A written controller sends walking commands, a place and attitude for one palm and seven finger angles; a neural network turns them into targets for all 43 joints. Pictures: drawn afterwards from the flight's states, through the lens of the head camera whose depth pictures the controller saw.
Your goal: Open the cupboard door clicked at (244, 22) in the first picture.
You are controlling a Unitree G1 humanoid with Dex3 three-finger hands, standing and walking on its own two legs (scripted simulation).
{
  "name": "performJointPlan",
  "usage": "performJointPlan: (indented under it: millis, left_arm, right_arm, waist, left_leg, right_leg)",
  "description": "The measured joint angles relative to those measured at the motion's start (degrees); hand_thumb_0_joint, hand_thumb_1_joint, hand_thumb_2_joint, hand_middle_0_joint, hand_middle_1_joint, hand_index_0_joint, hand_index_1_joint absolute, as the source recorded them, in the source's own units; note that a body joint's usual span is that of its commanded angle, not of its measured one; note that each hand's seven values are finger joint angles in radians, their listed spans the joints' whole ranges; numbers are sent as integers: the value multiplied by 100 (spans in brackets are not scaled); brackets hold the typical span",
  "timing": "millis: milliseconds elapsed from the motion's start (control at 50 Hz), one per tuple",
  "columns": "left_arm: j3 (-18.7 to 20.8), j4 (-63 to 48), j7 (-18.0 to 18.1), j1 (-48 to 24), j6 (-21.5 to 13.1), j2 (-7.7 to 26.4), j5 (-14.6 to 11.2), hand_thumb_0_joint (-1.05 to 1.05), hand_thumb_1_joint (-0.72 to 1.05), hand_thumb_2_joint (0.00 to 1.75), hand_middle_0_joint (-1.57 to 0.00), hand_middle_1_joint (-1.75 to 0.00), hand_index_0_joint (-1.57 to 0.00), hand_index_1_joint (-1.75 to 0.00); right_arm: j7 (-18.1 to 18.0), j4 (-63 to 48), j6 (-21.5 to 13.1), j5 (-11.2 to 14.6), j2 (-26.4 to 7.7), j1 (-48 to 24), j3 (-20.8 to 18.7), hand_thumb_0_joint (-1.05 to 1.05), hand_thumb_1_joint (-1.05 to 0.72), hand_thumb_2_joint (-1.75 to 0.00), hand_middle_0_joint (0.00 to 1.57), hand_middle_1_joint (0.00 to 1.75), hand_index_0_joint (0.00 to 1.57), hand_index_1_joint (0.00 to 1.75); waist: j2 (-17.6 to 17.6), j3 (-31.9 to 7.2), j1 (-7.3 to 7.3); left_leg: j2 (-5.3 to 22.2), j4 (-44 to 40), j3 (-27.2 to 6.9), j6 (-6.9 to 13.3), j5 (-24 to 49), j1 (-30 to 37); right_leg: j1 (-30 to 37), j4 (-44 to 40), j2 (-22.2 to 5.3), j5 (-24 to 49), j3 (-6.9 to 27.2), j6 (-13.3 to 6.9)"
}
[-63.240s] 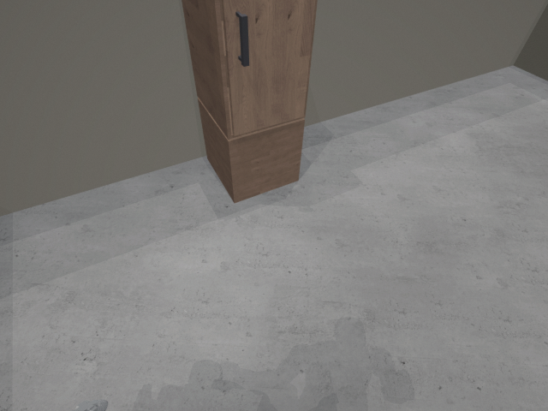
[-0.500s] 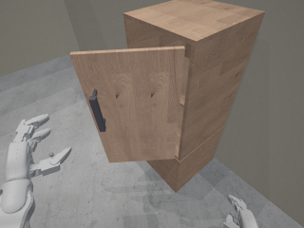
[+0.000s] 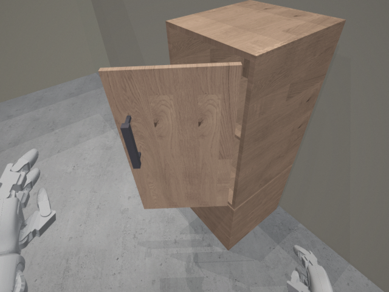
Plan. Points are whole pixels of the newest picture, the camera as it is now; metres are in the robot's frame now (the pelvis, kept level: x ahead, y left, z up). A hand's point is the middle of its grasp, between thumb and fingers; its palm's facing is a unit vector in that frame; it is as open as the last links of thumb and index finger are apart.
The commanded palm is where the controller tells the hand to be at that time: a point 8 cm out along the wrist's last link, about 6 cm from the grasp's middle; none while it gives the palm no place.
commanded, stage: draw the hand back to the body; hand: left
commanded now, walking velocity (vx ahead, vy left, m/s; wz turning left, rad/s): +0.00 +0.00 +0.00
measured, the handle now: (132, 142) +0.48 +0.25 +0.03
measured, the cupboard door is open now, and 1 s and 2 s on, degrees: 53 53 53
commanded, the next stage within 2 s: step back with the hand held close in 0.08 s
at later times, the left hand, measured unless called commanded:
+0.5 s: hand (48, 209) +0.19 +0.27 +0.14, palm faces +0.33 -0.81 -0.48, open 7.4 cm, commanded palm +0.13 +0.32 +0.17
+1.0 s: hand out of the picture +0.08 +0.29 +0.15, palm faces +0.46 -0.75 -0.47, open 7.4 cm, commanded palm +0.03 +0.33 +0.17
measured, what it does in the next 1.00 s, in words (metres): shifts its weight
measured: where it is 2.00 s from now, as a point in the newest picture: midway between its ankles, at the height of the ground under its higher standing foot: outside the picture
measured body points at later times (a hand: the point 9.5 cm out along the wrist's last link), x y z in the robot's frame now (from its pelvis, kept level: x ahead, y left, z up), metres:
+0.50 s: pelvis -0.02 +0.03 +0.00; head -0.02 +0.01 +0.45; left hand +0.17 +0.32 +0.17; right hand +0.15 -0.23 -0.09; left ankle +0.00 +0.13 -0.75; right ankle -0.03 -0.11 -0.74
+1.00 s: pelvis -0.11 +0.03 -0.02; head -0.11 +0.03 +0.43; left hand +0.05 +0.33 +0.18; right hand +0.07 -0.20 -0.10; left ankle +0.00 +0.13 -0.74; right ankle -0.04 -0.11 -0.75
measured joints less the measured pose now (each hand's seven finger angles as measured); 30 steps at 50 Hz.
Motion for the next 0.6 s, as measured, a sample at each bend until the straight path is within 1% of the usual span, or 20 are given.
performJointPlan:
  millis: [100,240,340,480,540,600]
  left_arm:
    - [5,-120,-20,45,-31,65,-8,2,88,90,-21,-31,-21,-31]
    - [79,-122,-15,-16,-40,104,4,2,89,90,-21,-31,-21,-30]
    - [274,-96,37,96,-279,212,90,2,89,90,-21,-31,-21,-30]
    - [191,-293,22,374,-280,403,99,2,89,90,-21,-31,-21,-30]
    - [238,-426,31,467,-297,527,86,2,89,90,-21,-31,-21,-30]
    - [325,-542,60,531,-345,619,77,2,89,90,-21,-31,-21,-30]
  right_arm:
    - [18,-19,-15,-6,51,18,24,1,-90,-90,21,30,20,30]
    - [32,-21,31,27,35,83,28,1,-90,-90,21,30,20,30]
    - [69,-185,279,75,-33,52,4,1,-90,-90,21,30,21,30]
    - [18,-442,556,131,-97,31,-137,1,-90,-90,21,30,20,30]
    - [8,-531,635,149,-77,38,-164,1,-90,-90,21,30,20,30]
    - [11,-594,664,161,-44,59,-167,1,-90,-90,21,30,20,30]
  waist:
    - [-47,5,-31]
    - [-47,29,-34]
    - [8,-147,-182]
    - [-54,-149,-369]
    - [-125,-119,-412]
    - [-182,-98,-424]
  left_leg:
    - [5,-4,18,2,2,16]
    - [11,38,28,21,1,-56]
    - [50,219,75,67,-34,-504]
    - [-55,215,235,178,70,-807]
    - [-98,242,278,219,119,-903]
    - [-119,301,298,254,166,-1006]
  right_leg:
    - [15,-17,4,16,19,4]
    - [-23,-55,9,60,29,23]
    - [-408,-65,39,161,82,71]
    - [-843,113,-78,219,234,192]
    - [-990,231,-123,232,276,230]
    - [-1112,328,-147,264,296,257]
